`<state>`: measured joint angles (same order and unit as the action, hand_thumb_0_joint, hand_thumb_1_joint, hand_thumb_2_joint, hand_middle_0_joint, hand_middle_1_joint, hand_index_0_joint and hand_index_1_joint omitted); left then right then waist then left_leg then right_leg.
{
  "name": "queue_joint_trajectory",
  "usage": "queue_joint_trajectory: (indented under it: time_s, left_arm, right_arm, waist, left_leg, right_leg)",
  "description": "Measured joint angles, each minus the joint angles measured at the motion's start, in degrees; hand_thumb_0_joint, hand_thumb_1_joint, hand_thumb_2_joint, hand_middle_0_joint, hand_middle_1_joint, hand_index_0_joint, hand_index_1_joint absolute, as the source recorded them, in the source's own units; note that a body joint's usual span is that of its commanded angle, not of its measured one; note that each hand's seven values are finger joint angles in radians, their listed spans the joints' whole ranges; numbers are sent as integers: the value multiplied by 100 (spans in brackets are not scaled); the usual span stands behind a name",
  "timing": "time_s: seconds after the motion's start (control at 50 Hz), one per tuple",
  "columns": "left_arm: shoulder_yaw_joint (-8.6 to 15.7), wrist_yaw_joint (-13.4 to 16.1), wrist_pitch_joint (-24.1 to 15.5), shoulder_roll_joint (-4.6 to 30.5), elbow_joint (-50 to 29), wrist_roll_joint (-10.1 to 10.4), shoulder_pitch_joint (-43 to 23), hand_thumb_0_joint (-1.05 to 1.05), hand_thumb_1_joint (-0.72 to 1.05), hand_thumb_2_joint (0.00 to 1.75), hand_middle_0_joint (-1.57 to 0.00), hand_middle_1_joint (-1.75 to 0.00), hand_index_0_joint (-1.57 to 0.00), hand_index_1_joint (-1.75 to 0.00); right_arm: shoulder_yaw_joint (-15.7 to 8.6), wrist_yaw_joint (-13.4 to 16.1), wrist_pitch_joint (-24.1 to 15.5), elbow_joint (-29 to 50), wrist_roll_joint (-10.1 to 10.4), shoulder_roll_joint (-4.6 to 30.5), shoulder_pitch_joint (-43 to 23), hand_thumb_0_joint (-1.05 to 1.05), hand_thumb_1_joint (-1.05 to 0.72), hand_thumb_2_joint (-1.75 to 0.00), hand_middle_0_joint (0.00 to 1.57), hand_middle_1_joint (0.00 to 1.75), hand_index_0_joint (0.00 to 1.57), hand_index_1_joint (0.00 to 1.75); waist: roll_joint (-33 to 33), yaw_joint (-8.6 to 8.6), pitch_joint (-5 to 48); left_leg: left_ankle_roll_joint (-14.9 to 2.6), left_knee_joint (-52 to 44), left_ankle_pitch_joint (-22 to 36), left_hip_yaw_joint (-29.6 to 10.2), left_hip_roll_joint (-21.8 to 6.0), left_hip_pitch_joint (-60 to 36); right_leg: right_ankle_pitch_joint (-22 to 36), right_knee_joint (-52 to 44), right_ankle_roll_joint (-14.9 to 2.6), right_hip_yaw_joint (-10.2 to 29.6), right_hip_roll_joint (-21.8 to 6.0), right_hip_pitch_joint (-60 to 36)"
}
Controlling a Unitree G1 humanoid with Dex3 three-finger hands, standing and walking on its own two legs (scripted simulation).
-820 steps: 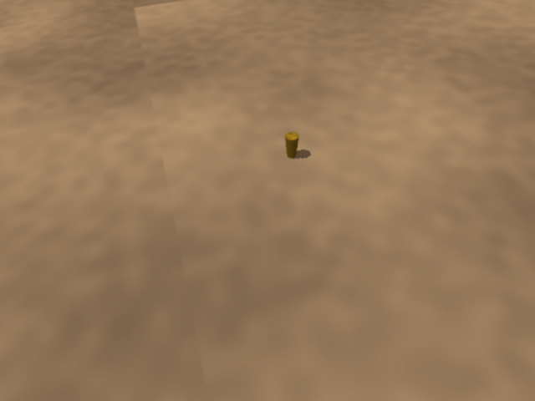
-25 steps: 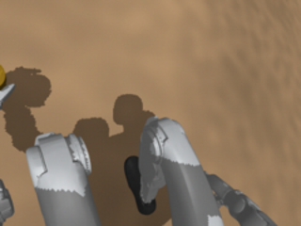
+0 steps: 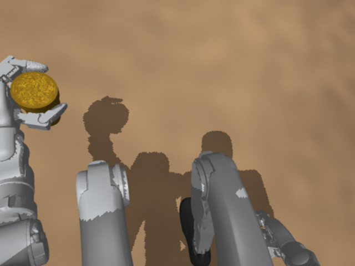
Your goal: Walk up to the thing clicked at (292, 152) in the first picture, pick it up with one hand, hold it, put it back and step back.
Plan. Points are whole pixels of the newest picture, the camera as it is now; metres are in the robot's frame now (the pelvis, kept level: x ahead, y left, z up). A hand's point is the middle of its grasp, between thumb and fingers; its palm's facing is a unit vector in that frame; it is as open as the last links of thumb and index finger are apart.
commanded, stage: settle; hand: left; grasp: from the side
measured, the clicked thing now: (42, 104) +0.44 +0.29 -0.09
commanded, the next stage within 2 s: lift in 0.88 s
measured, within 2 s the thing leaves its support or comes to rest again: neither
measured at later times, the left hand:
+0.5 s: hand (44, 78) +0.46 +0.26 +0.00, palm faces +0.20 -0.98 -0.05, open 9.7 cm
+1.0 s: hand (38, 71) +0.46 +0.27 +0.02, palm faces +0.21 -0.98 -0.06, open 9.7 cm
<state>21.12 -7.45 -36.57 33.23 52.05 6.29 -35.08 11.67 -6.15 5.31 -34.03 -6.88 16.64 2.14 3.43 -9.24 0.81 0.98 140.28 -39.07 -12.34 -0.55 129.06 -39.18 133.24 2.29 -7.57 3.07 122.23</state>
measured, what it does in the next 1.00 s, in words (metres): stands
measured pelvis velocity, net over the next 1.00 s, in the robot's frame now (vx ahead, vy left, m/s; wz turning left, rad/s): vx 0.01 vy -0.01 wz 0.07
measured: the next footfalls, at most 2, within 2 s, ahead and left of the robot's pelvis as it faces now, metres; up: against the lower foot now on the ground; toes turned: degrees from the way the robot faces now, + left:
none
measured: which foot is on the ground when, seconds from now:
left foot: down 0.00-1.00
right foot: down 0.00-1.00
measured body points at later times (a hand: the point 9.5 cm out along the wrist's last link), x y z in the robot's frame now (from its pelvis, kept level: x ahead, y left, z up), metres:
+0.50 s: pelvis +0.01 -0.01 +0.02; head +0.21 +0.07 +0.42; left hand +0.44 +0.31 +0.00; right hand +0.15 -0.27 -0.09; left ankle +0.08 +0.13 -0.30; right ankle +0.11 -0.12 -0.30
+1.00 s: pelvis +0.01 -0.01 +0.05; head +0.20 +0.07 +0.44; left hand +0.44 +0.32 +0.03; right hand +0.15 -0.26 -0.07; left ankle +0.08 +0.13 -0.30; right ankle +0.11 -0.12 -0.30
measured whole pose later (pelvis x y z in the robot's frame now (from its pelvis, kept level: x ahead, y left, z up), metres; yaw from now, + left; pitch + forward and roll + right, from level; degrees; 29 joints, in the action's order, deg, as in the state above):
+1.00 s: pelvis +0.01 -0.01 +0.05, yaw +4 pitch +32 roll -7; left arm 22.4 -9.4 -32.6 27.4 53.7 4.7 -40.1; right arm 5.1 -3.7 3.4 -36.4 -4.7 15.6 6.2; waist 1.0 -8.5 6.2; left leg 1.6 130.3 -39.0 -7.9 -1.0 123.6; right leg -40.1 126.8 1.2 -4.2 1.9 119.2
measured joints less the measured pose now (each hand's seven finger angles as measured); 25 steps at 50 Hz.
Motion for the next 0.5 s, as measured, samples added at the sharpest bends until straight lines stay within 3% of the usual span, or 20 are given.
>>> queue_joint_trajectory:
  time_s: [0.24, 0.5]
  left_arm:
    - [150, -300, 214, -246, 58, 54, -273, 0, -31, 104, -80, -99, -74, -100]
    - [238, -324, 383, -435, 30, 9, -385, 0, -32, 105, -80, -100, -74, -101]
  right_arm:
    - [-307, 129, -43, -120, 121, 36, 152, 0, -90, -90, 20, 29, 20, 30]
    - [-523, 201, -88, -162, 183, 8, 301, 1, -91, -90, 20, 29, 20, 30]
  waist:
    - [-166, 28, 210]
    - [-214, 61, 359]
  left_leg:
    - [113, -304, -46, 160, -31, -131]
    - [137, -578, -72, 273, -69, -292]
  right_leg:
    - [-63, -95, -91, 128, -42, 47]
    - [-94, -276, -144, 213, -50, -32]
